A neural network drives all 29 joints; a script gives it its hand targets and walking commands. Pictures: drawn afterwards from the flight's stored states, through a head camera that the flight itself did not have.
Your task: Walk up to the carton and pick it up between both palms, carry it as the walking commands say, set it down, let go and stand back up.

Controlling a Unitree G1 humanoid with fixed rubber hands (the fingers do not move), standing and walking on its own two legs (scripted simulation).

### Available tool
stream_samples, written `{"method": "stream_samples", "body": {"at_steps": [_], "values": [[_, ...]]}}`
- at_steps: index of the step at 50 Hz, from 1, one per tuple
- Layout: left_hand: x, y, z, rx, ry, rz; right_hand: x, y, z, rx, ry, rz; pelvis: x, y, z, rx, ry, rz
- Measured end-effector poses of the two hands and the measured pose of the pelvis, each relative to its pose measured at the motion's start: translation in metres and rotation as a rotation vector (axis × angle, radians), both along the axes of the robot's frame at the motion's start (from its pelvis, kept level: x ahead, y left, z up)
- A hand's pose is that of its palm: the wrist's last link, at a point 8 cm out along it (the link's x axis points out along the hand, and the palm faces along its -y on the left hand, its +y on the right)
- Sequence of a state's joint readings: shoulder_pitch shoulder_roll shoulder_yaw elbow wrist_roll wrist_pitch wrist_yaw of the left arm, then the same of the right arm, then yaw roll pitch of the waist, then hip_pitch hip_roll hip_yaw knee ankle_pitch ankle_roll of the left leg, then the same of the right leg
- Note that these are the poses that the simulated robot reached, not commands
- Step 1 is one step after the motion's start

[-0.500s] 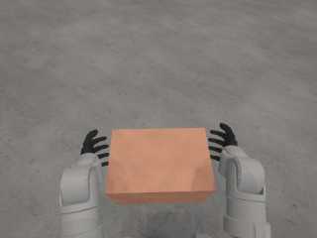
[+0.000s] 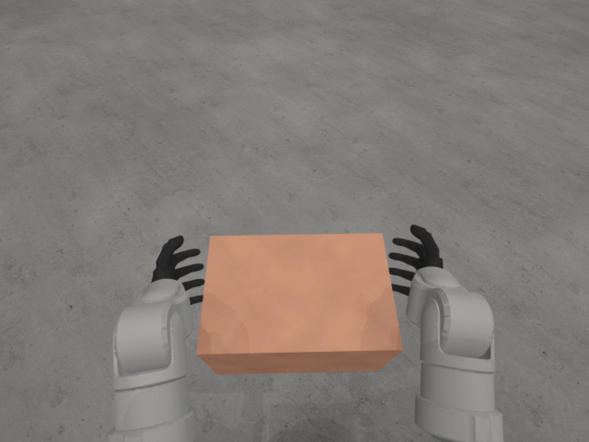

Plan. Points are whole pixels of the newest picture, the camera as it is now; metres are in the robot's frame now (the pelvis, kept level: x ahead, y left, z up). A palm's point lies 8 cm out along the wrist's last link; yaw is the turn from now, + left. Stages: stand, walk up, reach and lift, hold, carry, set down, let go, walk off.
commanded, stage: carry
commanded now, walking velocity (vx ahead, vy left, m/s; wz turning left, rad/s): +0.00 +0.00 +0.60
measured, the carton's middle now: (297, 306) +0.31 -0.01 -0.02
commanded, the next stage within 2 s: none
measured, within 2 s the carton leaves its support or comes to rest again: neither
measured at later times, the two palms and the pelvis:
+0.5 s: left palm (56, 374) +0.18 +0.24 +0.10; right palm (355, 295) +0.26 -0.07 +0.10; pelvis -0.05 +0.02 +0.01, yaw +17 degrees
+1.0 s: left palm out of the picture +0.04 +0.33 +0.09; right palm (241, 342) +0.21 +0.06 +0.08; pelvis -0.11 +0.05 +0.01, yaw +33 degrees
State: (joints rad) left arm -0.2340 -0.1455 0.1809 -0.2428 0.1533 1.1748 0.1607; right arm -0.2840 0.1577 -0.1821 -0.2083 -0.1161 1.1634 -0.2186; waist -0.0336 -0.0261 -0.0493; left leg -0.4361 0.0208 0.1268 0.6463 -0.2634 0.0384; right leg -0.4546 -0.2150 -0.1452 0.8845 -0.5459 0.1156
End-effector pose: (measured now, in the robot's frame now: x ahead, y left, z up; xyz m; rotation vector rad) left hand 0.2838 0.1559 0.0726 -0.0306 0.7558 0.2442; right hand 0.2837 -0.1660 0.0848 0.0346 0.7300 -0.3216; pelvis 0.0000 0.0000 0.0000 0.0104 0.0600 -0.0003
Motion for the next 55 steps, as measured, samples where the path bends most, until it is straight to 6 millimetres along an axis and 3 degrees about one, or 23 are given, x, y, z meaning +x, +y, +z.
{"method": "stream_samples", "body": {"at_steps": [7, 18, 22, 26, 30, 36, 42, 51, 55], "values": [[-0.040, 0.042, 0.001, -0.003, 0.030, 0.135, -0.002, 0.044, -0.005, 0.006, 0.031, 0.126, -0.019, 0.012, 0.007, -0.019, 0.013, 0.061], [-0.077, 0.053, 0.022, 0.051, 0.007, 0.186, -0.022, 0.058, 0.000, 0.042, 0.007, 0.192, -0.040, 0.009, 0.012, -0.002, 0.015, 0.198], [-0.090, 0.067, 0.024, 0.049, 0.013, 0.213, -0.024, 0.074, 0.006, 0.052, 0.013, 0.209, -0.046, 0.015, 0.015, 0.019, 0.010, 0.257], [-0.104, 0.094, 0.024, 0.037, -0.012, 0.264, -0.022, 0.104, 0.011, 0.046, -0.012, 0.256, -0.055, 0.028, 0.012, 0.022, 0.010, 0.317], [-0.127, 0.132, 0.014, 0.029, -0.029, 0.326, -0.024, 0.149, 0.006, 0.033, -0.030, 0.322, -0.064, 0.050, 0.000, 0.010, 0.010, 0.376], [-0.184, 0.174, -0.008, -0.018, 0.039, 0.477, -0.039, 0.208, -0.008, -0.015, 0.039, 0.471, -0.083, 0.063, 0.003, -0.015, 0.011, 0.423], [-0.221, 0.185, 0.001, -0.005, 0.026, 0.571, -0.053, 0.232, -0.007, -0.001, 0.027, 0.565, -0.099, 0.061, 0.007, -0.024, 0.022, 0.488], [-0.248, 0.176, 0.022, 0.046, 0.017, 0.596, -0.071, 0.228, 0.001, 0.034, 0.014, 0.605, -0.111, 0.050, 0.013, -0.004, 0.024, 0.604], [-0.264, 0.180, 0.027, 0.047, 0.024, 0.616, -0.080, 0.238, 0.008, 0.044, 0.022, 0.619, -0.119, 0.051, 0.018, 0.023, 0.021, 0.664]]}}
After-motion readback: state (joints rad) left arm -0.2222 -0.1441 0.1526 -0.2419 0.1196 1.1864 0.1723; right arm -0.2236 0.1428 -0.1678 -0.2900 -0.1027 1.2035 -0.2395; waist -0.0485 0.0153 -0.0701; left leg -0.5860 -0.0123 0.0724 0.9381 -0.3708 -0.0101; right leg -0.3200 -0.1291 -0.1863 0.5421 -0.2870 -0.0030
